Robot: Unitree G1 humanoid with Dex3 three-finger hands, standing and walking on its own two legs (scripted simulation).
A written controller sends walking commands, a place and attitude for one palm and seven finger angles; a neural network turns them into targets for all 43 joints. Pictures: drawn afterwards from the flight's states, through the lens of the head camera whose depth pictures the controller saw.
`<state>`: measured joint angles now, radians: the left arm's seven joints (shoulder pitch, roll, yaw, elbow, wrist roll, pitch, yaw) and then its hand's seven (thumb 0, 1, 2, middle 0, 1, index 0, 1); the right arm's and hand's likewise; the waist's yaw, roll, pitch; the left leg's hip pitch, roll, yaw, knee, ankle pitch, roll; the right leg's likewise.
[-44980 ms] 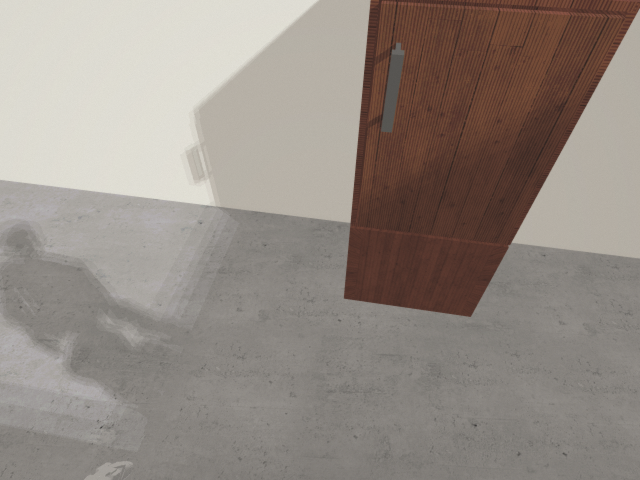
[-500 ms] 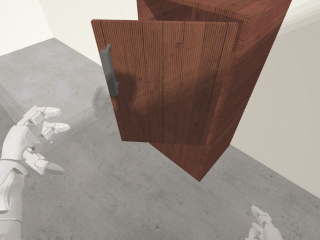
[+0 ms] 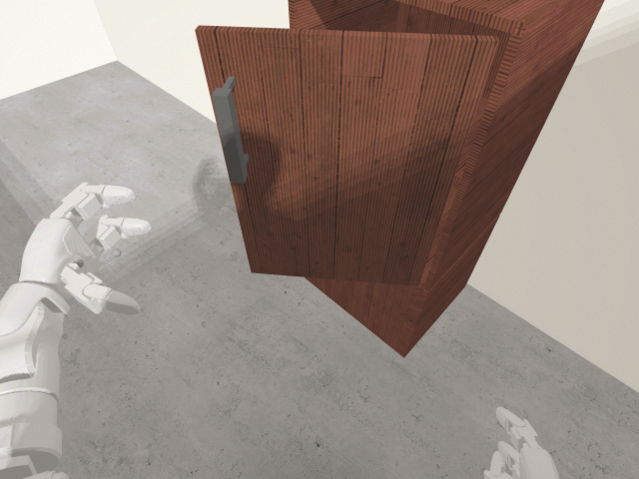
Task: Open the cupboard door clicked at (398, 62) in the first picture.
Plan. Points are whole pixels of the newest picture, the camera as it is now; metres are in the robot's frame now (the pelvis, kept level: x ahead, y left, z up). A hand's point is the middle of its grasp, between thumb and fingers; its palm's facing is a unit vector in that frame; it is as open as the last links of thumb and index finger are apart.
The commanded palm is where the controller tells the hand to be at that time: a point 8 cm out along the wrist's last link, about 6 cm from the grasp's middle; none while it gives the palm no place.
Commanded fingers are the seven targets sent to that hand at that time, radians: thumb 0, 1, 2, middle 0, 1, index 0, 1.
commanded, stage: move the hooked fingers beside the handle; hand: left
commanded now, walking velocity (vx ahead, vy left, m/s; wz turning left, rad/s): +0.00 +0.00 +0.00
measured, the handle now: (234, 131) +0.61 +0.20 +0.11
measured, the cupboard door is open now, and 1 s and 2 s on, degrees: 38 38 38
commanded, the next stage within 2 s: none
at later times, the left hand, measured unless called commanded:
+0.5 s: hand (152, 197) +0.42 +0.27 +0.13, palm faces -0.02 -1.00 +0.01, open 13.9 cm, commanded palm +0.40 +0.32 +0.13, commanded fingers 0.00 -0.50 0.30 -0.30 -1.20 -0.30 -1.20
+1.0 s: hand (171, 163) +0.50 +0.27 +0.13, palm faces -0.03 -1.00 +0.02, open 14.0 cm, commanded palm +0.49 +0.32 +0.12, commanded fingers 0.00 -0.50 0.30 -0.30 -1.20 -0.30 -1.20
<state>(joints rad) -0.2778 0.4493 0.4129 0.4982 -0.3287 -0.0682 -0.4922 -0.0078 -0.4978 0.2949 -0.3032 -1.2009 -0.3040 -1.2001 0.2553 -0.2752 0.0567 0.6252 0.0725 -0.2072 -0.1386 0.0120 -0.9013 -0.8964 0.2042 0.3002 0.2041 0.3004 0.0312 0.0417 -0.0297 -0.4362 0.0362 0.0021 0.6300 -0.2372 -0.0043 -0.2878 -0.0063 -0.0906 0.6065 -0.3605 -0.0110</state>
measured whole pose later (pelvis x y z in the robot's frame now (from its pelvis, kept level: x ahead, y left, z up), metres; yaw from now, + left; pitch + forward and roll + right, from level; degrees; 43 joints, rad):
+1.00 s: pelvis +0.01 +0.01 -0.02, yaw -3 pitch +14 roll -3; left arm -0.94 0.73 0.47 1.26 -0.15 -0.22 -0.49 -0.01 -0.50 0.30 -0.30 -1.20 -0.30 -1.20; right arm 0.39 -0.30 0.04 0.66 0.04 -0.01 -0.09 0.01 -0.90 -0.90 0.21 0.30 0.20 0.30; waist -0.13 0.02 -0.06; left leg -0.73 0.06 0.02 0.79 -0.30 0.01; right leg -0.57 0.01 -0.07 0.73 -0.40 0.00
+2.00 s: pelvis +0.03 +0.02 -0.03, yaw -3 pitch +18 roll -4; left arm -1.05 0.80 0.48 1.32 -0.09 -0.20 -0.46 -0.01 -0.50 0.30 -0.30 -1.20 -0.30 -1.20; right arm 0.39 -0.30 0.04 0.60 0.02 0.08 -0.06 0.00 -0.90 -0.90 0.21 0.30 0.21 0.30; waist -0.17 0.03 -0.09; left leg -0.82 0.07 0.00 0.86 -0.35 0.02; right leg -0.64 0.03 -0.07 0.75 -0.42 0.01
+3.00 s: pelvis +0.03 +0.03 -0.03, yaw -3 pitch +19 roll -5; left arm -1.02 0.75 0.47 1.25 -0.10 -0.20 -0.43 -0.01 -0.50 0.30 -0.30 -1.20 -0.30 -1.20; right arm 0.42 -0.28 0.04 0.61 0.01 0.07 -0.04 0.00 -0.90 -0.90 0.21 0.30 0.21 0.30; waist -0.17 0.04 -0.11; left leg -0.84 0.07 0.01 0.88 -0.37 0.03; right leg -0.66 0.02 -0.06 0.75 -0.43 0.02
